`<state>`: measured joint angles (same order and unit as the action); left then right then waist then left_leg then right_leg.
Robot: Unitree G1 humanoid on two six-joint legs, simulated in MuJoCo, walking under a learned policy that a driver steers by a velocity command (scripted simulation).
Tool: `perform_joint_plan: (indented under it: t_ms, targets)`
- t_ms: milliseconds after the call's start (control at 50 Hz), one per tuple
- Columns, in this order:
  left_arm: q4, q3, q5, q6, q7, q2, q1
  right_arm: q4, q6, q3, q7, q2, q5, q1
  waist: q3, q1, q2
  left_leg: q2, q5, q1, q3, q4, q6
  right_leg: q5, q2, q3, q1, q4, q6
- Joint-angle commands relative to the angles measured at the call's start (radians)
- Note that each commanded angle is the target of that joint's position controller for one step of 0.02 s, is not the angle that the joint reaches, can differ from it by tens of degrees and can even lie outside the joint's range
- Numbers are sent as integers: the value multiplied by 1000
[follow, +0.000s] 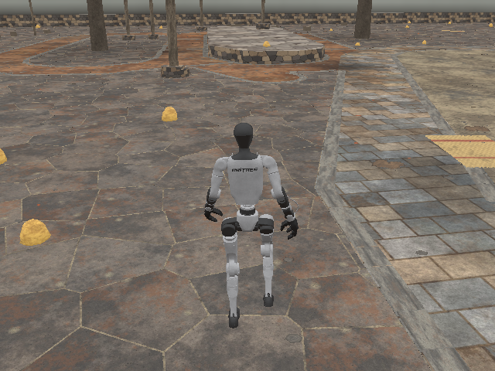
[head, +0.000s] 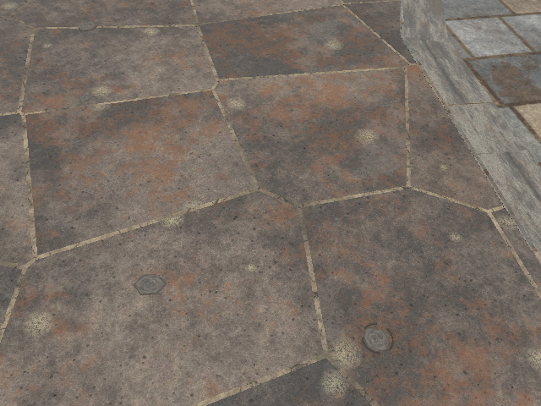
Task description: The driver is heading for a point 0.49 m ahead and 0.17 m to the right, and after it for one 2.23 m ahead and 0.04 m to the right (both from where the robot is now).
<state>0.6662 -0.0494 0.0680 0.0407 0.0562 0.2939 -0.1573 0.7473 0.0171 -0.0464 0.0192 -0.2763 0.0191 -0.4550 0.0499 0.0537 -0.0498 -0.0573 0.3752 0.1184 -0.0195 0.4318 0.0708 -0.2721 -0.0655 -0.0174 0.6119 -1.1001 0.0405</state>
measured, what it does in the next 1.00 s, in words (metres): walks ahead: right foot, then left foot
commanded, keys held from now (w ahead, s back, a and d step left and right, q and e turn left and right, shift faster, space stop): w+e+shift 0.36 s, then e+shift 0.12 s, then q+shift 0.52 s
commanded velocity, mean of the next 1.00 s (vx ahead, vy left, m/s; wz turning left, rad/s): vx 0.54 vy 0.00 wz -0.03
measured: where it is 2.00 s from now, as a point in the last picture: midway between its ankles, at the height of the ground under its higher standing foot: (300, 322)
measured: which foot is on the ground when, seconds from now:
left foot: down 0.00-0.28, up 0.30-0.66, down 0.68-1.00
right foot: up 0.00-0.24, down 0.26-0.66, up 0.68-1.00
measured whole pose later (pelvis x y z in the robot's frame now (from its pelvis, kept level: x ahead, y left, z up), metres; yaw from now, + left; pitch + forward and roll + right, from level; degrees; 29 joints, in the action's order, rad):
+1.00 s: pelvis +0.69 -0.08 +0.00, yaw -3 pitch +2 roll -1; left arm 0.63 -0.03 0.01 0.02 -0.05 0.27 -0.01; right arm 0.67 -0.02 -0.06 -0.04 -0.31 -0.03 -0.29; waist -0.07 0.06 0.00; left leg -0.21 0.05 0.36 -0.27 0.42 0.07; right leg -0.27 0.06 0.25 0.63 -0.87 0.08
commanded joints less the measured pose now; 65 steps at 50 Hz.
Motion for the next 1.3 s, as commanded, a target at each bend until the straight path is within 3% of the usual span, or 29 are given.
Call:
perform_joint_plan:
  t_ms: [20,160,200,240,260,280,300,360,460,480,500,580,620,660,680,700,720,740,780,840,900,1020,1140,1160,1180,1200,1220,1240,1300]
  targets:
    - [-88,-9,-19,-3,11,93,139,-44,54,-35,-2,-151,-8,26,-160,-8,133,208,-50,-85,-250,-350,162,148,-19,-25,235,137,-1]
    - [-108,20,-46,-8,18,49,234,48,89,-27,-7,-171,2,-10,-189,-10,125,248,-747,-184,46,-402,77,257,64,-119,-1,464,-165]
    - [-69,6,-50,-11,5,84,110,55,82,-35,-24,-213,22,1,-73,-76,173,268,-1284,-266,107,-208,46,174,155,-154,-157,426,-198]
    - [45,-23,-55,-12,-11,137,-254,39,53,-46,-42,-243,44,70,98,-249,193,271,-1507,-225,137,250,29,45,225,-158,-468,406,-230]
    - [97,-49,-48,-13,-25,186,-431,28,50,-43,-45,-237,39,105,150,-334,123,223,-1326,-23,150,604,16,-56,184,-48,-710,456,-257]
    - [114,-77,-35,-21,-38,274,-429,-20,64,-3,-16,-80,18,91,133,-238,-158,23,-405,399,124,1049,-34,-403,-48,442,-880,582,-391]
    - [89,-71,-55,-22,-26,260,-305,-62,88,10,-3,-76,26,100,164,-149,-198,-55,5,593,-53,1148,-25,-495,-151,922,-882,826,-449]
    - [106,-62,-58,-2,-34,170,-242,-99,111,24,-6,-127,39,234,-51,-85,98,100,-114,565,-100,931,-18,-261,-98,685,-559,898,-376]
    - [119,-45,-66,38,-42,170,-222,-160,47,50,-10,-83,46,309,-150,-3,87,118,-108,417,7,610,-125,707,31,365,-245,863,-348]
    - [72,-27,-127,60,-57,82,-198,-221,97,38,-23,-78,-1,450,-147,-46,115,63,-178,439,-35,496,-133,634,71,396,-241,863,-325]
    - [87,-31,-132,56,-71,114,-184,-231,113,48,-23,-55,-2,481,-136,-48,95,49,-276,425,-5,328,-133,645,97,318,-259,835,-286]
    - [194,-15,-91,18,-106,80,-397,-235,136,43,4,-10,-3,548,-28,-177,-24,-30,-795,212,52,51,-92,528,90,251,-362,792,-151]
    - [195,-11,-73,10,-111,74,-375,-223,128,15,8,-60,-11,500,-8,-136,-67,-56,-718,177,51,31,-57,618,79,243,-462,684,-113]
    - [162,-27,-57,5,-118,122,-263,-156,132,-13,10,-109,-26,274,59,14,-64,-58,-691,14,48,5,-30,852,62,190,-491,412,-61]
    - [115,-23,-38,7,-116,120,-158,-86,133,-22,8,-135,-24,32,160,131,-21,59,-843,-182,-67,-14,18,681,93,149,-420,87,-25]
    - [101,4,-5,4,-105,0,-342,-88,127,-15,14,-183,9,47,284,-19,309,333,-1284,-504,-441,147,195,-392,222,115,-93,-341,51]
    - [105,17,-49,10,-76,41,-477,-122,117,-29,18,-182,12,99,433,-47,281,443,-1030,-604,-774,44,330,-329,193,235,32,-473,51]
    - [75,2,-67,9,-73,116,-325,-179,98,-43,6,-167,-5,198,321,-2,170,390,-753,-476,-741,-16,315,-236,154,237,91,-492,43]
    - [1,-13,-42,8,-83,148,-106,-203,58,-25,-15,-134,-22,282,101,-30,-62,267,-495,-112,-600,-110,241,-148,133,190,98,-393,12]
    - [-28,-6,-35,-5,-92,81,-117,-190,41,-31,-15,-135,-23,288,19,-100,31,138,-511,119,-490,-143,183,-120,113,187,3,-131,7]
    - [-49,1,-40,-11,-106,42,-51,-166,15,-50,-35,-176,-34,242,81,-92,86,104,-684,154,-465,-101,155,-84,152,160,-65,100,38]
    - [-75,-14,-66,-17,-102,70,109,-176,-54,-76,-80,-201,-54,212,64,-43,190,55,-216,136,-556,-114,57,56,178,215,-106,329,48]
    - [-59,-42,-84,29,-79,106,126,-208,-69,-87,-76,-174,-50,216,27,-42,248,37,-239,80,-668,-34,42,105,154,227,-311,686,13]
    - [-46,-48,-84,30,-78,114,100,-211,-70,-78,-71,-146,-59,209,49,-51,188,-8,-80,123,-628,51,12,212,85,235,-425,798,-20]
    - [-55,-51,-71,20,-83,135,111,-195,-74,-61,-66,-87,-55,123,119,-1,39,-82,208,233,-502,237,-26,319,-93,352,-591,770,-104]
    - [-70,-54,-30,2,-83,176,124,-222,-70,-68,-62,-117,-66,99,110,24,-184,-174,333,410,-307,434,-70,473,-264,534,-610,765,-246]
    - [-74,-55,-22,2,-83,132,106,-218,-58,-93,-54,-225,-50,111,95,-1,-167,-86,258,455,-270,606,-120,429,-318,584,-559,785,-298]
    - [-86,-45,-35,-1,-88,93,143,-197,-61,-107,-50,-264,-51,117,45,-1,-103,-49,175,471,-238,673,-144,348,-260,477,-521,776,-274]
    - [-91,-30,-55,-24,-104,77,156,-177,-83,-89,-55,-198,-41,106,-27,-17,-39,-11,46,508,-146,859,-174,291,-156,300,-437,778,-236]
